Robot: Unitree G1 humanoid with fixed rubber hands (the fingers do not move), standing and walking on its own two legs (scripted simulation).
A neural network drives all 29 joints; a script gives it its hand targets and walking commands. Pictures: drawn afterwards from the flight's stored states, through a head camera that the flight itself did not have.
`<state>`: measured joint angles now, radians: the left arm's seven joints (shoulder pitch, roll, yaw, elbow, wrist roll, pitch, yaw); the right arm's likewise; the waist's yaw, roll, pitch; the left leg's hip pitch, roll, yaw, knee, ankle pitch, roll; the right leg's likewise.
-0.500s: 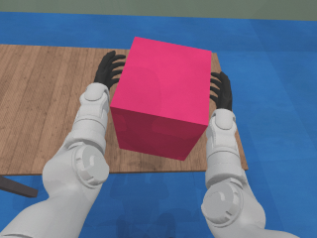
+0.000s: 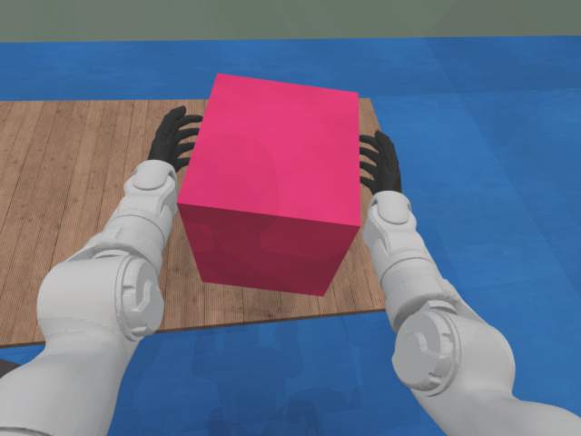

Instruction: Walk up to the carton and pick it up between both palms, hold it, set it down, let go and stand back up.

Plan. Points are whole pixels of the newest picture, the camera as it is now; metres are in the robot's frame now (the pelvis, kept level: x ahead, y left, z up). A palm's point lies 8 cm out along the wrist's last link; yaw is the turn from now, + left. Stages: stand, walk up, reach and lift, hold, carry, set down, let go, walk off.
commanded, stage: set down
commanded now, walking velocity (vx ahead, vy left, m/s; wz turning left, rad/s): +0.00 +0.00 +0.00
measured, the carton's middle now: (274, 194) +0.48 +0.00 +0.00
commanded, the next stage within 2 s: none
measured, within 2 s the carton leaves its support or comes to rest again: neither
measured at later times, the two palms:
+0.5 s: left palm (115, 158) +0.50 +0.22 +0.06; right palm (401, 180) +0.45 -0.18 +0.07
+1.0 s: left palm (95, 88) +0.50 +0.20 +0.18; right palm (452, 128) +0.44 -0.19 +0.18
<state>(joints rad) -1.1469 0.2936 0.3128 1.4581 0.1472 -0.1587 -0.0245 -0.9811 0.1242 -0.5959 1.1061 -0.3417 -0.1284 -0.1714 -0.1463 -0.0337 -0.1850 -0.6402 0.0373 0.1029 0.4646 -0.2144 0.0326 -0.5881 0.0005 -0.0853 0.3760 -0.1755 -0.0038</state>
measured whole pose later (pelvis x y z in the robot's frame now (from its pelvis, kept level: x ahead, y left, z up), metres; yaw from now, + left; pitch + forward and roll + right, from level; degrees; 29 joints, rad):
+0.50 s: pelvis -0.01 +0.00 -0.02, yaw +0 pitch +28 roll -3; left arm -1.28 0.47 -0.21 1.62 -0.34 -0.25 -0.06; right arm -1.10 -0.09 -0.26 1.30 0.13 -0.15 -0.19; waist -0.15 -0.04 -0.27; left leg -0.88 0.03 0.00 0.67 -0.28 0.00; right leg -0.82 0.01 -0.09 0.56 -0.23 -0.01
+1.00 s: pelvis -0.03 -0.01 -0.01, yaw +0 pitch +22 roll -1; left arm -1.50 0.52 -0.33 1.77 -0.47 -0.12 -0.10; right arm -1.31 -0.13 -0.20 1.35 0.19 0.07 -0.18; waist -0.22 -0.04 -0.25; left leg -0.71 0.01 0.01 0.55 -0.22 0.01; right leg -0.67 0.00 -0.08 0.50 -0.20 -0.01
